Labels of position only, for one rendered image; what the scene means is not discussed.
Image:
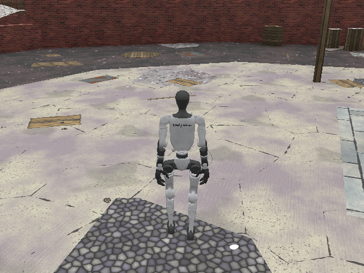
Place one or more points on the robot right upper arm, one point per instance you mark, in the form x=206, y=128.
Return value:
x=201, y=130

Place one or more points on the left robot hand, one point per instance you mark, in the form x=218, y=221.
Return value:
x=158, y=177

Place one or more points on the robot left forearm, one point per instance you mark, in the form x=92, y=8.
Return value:
x=160, y=157

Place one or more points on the robot left upper arm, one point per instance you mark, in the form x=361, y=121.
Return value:
x=163, y=130

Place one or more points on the right robot hand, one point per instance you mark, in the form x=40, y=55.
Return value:
x=204, y=179

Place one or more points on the robot right foot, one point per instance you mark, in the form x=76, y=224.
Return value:
x=190, y=236

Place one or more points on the robot left foot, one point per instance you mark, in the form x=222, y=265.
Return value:
x=171, y=229

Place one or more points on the robot foot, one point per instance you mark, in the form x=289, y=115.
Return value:
x=171, y=229
x=190, y=236

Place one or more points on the robot right forearm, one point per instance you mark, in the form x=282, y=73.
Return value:
x=204, y=156

